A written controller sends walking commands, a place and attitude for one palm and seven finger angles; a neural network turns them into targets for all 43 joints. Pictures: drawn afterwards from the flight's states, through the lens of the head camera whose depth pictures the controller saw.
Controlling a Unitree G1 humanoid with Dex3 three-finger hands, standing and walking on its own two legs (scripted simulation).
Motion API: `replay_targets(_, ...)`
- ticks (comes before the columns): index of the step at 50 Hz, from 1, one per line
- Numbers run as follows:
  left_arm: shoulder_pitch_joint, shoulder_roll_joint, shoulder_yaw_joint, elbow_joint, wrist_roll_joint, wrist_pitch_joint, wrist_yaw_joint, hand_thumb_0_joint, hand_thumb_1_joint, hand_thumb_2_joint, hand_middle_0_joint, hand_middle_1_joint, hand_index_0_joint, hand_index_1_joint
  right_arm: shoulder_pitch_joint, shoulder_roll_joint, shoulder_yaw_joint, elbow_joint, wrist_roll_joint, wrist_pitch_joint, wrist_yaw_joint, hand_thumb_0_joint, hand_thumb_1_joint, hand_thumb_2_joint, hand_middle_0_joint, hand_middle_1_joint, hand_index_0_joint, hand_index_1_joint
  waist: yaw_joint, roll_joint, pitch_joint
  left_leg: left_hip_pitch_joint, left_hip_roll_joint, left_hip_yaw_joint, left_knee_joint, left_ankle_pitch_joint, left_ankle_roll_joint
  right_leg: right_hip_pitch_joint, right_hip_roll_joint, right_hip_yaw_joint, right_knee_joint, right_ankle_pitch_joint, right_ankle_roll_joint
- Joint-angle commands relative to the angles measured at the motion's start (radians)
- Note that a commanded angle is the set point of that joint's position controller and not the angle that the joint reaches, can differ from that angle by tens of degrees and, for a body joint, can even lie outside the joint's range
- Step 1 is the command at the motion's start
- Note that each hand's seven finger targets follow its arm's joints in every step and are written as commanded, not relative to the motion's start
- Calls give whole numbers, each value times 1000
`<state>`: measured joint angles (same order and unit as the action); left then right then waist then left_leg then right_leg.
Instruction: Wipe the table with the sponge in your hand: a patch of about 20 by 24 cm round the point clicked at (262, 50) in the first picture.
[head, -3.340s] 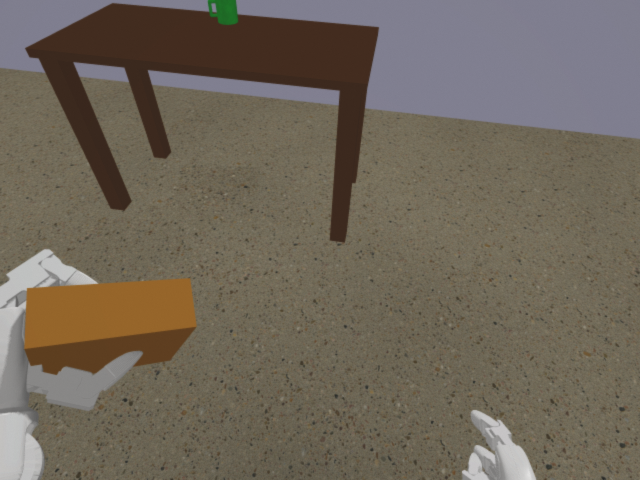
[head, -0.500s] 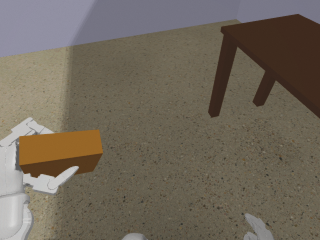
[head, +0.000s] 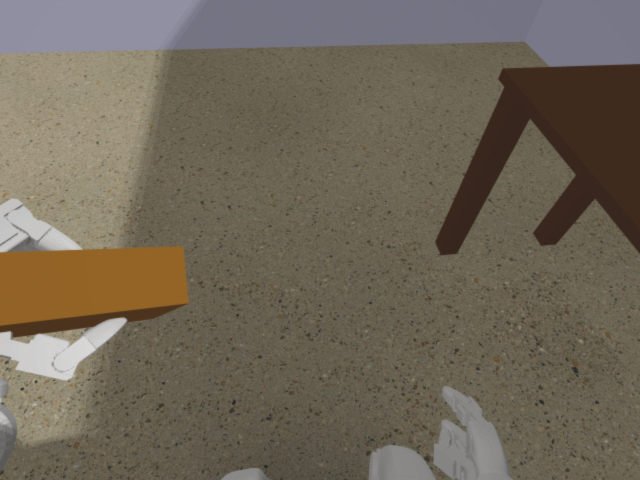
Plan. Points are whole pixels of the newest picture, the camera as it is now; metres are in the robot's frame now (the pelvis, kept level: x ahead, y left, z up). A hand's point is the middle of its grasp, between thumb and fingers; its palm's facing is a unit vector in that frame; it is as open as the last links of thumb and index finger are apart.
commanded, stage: walk to a spot facing it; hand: left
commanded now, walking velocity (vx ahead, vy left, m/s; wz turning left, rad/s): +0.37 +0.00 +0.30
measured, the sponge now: (118, 291) +0.25 +0.20 +0.17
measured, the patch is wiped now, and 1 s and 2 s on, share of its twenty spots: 0.00 0.00 0.00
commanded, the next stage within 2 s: turn to face it in 1.38 s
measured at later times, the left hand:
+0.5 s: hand (100, 247) +0.27 +0.21 +0.20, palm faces +0.54 -0.71 -0.45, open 9.2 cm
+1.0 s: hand (42, 234) +0.28 +0.26 +0.21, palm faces +0.75 -0.44 -0.49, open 9.2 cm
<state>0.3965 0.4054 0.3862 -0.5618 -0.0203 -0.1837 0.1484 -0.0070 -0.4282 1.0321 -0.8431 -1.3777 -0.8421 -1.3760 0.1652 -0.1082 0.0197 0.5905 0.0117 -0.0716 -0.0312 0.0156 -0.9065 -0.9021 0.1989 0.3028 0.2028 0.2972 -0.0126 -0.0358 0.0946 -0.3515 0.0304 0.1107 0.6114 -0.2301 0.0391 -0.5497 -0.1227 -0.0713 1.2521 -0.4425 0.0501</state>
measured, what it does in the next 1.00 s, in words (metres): walks ahead, turning left: right foot, then left foot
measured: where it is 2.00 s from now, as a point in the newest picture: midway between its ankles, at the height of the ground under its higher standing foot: (343, 465)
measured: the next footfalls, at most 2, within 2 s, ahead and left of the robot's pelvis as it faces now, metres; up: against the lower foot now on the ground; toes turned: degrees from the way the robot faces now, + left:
right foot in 0.20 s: +0.13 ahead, -0.17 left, +0.00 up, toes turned -4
left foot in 0.60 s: +0.21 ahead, +0.10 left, +0.00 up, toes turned +27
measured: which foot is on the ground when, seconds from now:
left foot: down 0.00-0.20, up 0.22-0.58, down 0.60-1.00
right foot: up 0.00-0.18, down 0.20-0.60, up 0.62-0.98, down 1.00-1.00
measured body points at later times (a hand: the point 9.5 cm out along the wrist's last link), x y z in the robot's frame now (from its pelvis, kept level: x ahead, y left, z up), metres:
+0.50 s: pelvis +0.11 -0.06 +0.02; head +0.15 -0.05 +0.47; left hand +0.24 +0.25 +0.22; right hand +0.34 -0.29 -0.06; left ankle +0.15 +0.10 -0.67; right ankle +0.09 -0.17 -0.72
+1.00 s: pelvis +0.22 -0.05 +0.01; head +0.25 -0.06 +0.46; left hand +0.23 +0.28 +0.23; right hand +0.46 -0.14 -0.10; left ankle +0.18 +0.09 -0.72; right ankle +0.30 -0.14 -0.72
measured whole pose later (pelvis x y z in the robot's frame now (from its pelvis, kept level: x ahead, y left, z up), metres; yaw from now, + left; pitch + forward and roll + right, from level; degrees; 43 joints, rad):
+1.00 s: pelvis +0.22 -0.05 +0.01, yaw +28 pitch +0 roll -1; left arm 0.51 0.39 0.41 -0.56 -0.04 -0.18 0.14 -0.01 -0.43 1.03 -0.85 -1.36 -0.85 -1.36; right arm 0.23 -0.13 0.03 0.61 0.01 -0.10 -0.05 0.01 -0.90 -0.90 0.21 0.30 0.21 0.30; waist 0.06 0.06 0.02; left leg -0.31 0.04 -0.04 0.57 -0.26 -0.02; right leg -0.32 -0.05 -0.14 0.60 -0.38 0.08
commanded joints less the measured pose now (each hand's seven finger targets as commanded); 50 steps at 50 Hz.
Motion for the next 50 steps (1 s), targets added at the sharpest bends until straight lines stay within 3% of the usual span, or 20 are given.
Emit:
replay_targets(1, 77, 125, 127, -337, -27, -116, 15, 0, 100, 1300, -1200, -1600, -1200, -1600, -45, -180, -68, -128, 3, -88, -7, 0, -900, -900, 200, 300, 200, 300, 29, 330, -202, 3, 214, -211, -378, -122, 138, 134, -12, -39, -268, 106, 11)
replay_targets(6, 41, 62, 80, -75, -16, -83, 8, 0, 100, 1300, -1200, -1600, -1200, -1600, -19, -192, -68, -98, -1, -85, -36, 0, -900, -900, 200, 300, 200, 300, 31, 201, -162, -21, 212, -201, -307, -282, 114, 284, 62, -114, -564, 53, 27)
replay_targets(8, -28, 53, 51, -12, -5, -59, 9, 0, 100, 1300, -1200, -1600, -1200, -1600, -22, -185, -65, -98, 5, -67, -49, 0, -900, -900, 200, 300, 200, 300, 35, 103, -167, -69, 154, -162, -133, -359, 71, 415, 75, -115, -740, 43, 19)
replay_targets(9, -74, 61, 32, 4, 5, -47, 9, 0, 100, 1300, -1200, -1600, -1200, -1600, -20, -171, -59, -94, 7, -60, -49, 0, -900, -900, 200, 300, 200, 300, 33, -38, -161, -161, 82, -105, 86, -372, 36, 474, -38, 38, -881, -65, -24)
replay_targets(10, -93, 120, 53, 31, 11, -29, 15, 0, 100, 1300, -1200, -1600, -1200, -1600, -44, -147, -52, -104, 6, -53, -49, 0, -900, -900, 200, 300, 200, 300, 51, -371, -131, -387, -36, -19, 438, -391, -19, 552, -298, 451, -1021, -146, -138)
replay_targets(11, -153, 148, 53, 10, -9, -24, 17, 0, 100, 1300, -1200, -1600, -1200, -1600, -107, -197, -56, -107, -1, -68, -51, 0, -900, -900, 200, 300, 200, 300, 62, -309, -85, -466, -15, -129, 651, -335, -39, 509, -424, 583, -1081, -70, -198)
replay_targets(12, -197, 151, 52, -45, -5, -42, 18, 0, 100, 1300, -1200, -1600, -1200, -1600, -101, -188, -47, -95, -17, -71, -51, 0, -900, -900, 200, 300, 200, 300, 49, -167, -86, -470, 25, -156, 714, -259, -53, 509, -410, 498, -1057, 59, -210)
replay_targets(14, -189, 142, 29, -101, 2, -59, 8, 0, 100, 1300, -1200, -1600, -1200, -1600, -101, -201, -53, -90, -12, -60, -40, 0, -900, -900, 200, 300, 200, 300, 35, -92, -49, -421, 54, -142, 747, -177, -67, 434, -334, 354, -1023, 127, -181)
replay_targets(18, -133, 173, 70, -212, -1, -75, 15, 0, 100, 1300, -1200, -1600, -1200, -1600, -111, -195, -57, -104, -11, -35, -35, 0, -900, -900, 200, 300, 200, 300, 19, -93, -70, -330, 70, -61, 578, -102, -79, 458, -267, -4, -990, 355, -137)
replay_targets(25, 108, 162, 170, -272, -30, -63, 55, 0, 100, 1300, -1200, -1600, -1200, -1600, -53, -167, -86, -205, -8, -15, -26, 0, -900, -900, 200, 300, 200, 300, 70, -139, -182, -157, 42, 115, 90, -137, -61, 576, -271, -91, -822, 736, -161)
replay_targets(28, 119, 113, 127, -238, -39, -52, 60, 0, 100, 1300, -1200, -1600, -1200, -1600, 17, -185, -103, -198, -6, -6, -35, 0, -900, -900, 200, 300, 200, 300, -13, -35, -295, 177, -51, 165, -122, 16, -45, 456, -204, -201, -439, 745, -81)
replay_targets(29, 80, 114, 121, -272, -34, -71, 59, 0, 100, 1300, -1200, -1600, -1200, -1600, 10, -199, -107, -204, -4, -5, -35, 0, -900, -900, 200, 300, 200, 300, -30, 132, -335, 387, 26, 12, -153, 99, 6, 257, -133, -200, -195, 473, -34)
replay_targets(30, 70, 109, 116, -298, -38, -93, 56, 0, 100, 1300, -1200, -1600, -1200, -1600, -15, -228, -111, -208, -8, -13, -33, 0, -900, -900, 200, 300, 200, 300, -15, 428, -330, 506, 327, -462, -184, 491, 170, -27, 27, -139, 59, -169, 24)
replay_targets(31, 32, 176, 150, -296, -13, -106, 54, 0, 100, 1300, -1200, -1600, -1200, -1600, -1, -217, -94, -206, -5, -33, -18, 0, -900, -900, 200, 300, 200, 300, -11, 371, -319, 529, 448, -705, -209, 647, 278, -152, 49, -8, 183, -274, 4)
replay_targets(32, -25, 210, 160, -241, -2, -100, 31, 0, 100, 1300, -1200, -1600, -1200, -1600, -18, -245, -100, -191, 1, -38, 0, 0, -900, -900, 200, 300, 200, 300, -13, 216, -266, 428, 429, -666, -231, 491, 255, -187, 1, 61, 192, -186, -6)
replay_targets(33, -10, 219, 180, -230, -10, -93, 19, 0, 100, 1300, -1200, -1600, -1200, -1600, -37, -241, -110, -182, 12, -37, -10, 0, -900, -900, 200, 300, 200, 300, 2, 177, -250, 370, 388, -581, -226, 405, 243, -181, -13, 64, 165, -151, 9)
replay_targets(38, 61, 183, 166, -406, -31, -94, 10, 0, 100, 1300, -1200, -1600, -1200, -1600, -44, -200, -86, -159, 13, -62, -2, 0, -900, -900, 200, 300, 200, 300, 19, 294, -229, 150, 233, -312, -295, 170, 158, -45, -14, 12, -88, 60, 32)
replay_targets(48, -13, 62, 65, -92, -21, -26, 1, 0, 100, 1300, -1200, -1600, -1200, -1600, -34, -188, -60, -113, 7, -69, -41, 0, -900, -900, 200, 300, 200, 300, 32, 206, -169, 44, 172, -248, -184, -96, 88, 322, 109, -114, -730, 60, 42)
replay_targets(49, -52, 62, 45, -77, -10, -19, 0, 0, 100, 1300, -1200, -1600, -1200, -1600, -42, -177, -51, -109, 9, -66, -44, 0, -900, -900, 200, 300, 200, 300, 36, 129, -165, -39, 131, -222, -62, -161, 60, 414, 53, -54, -850, 84, 20)
replay_targets(50, -72, 95, 48, -46, 3, -6, 5, 0, 100, 1300, -1200, -1600, -1200, -1600, -26, -154, -45, -102, 8, -61, -44, 0, -900, -900, 200, 300, 200, 300, 37, -127, -168, -221, 34, -132, 184, -300, 8, 538, -152, 187, -985, 19, -52)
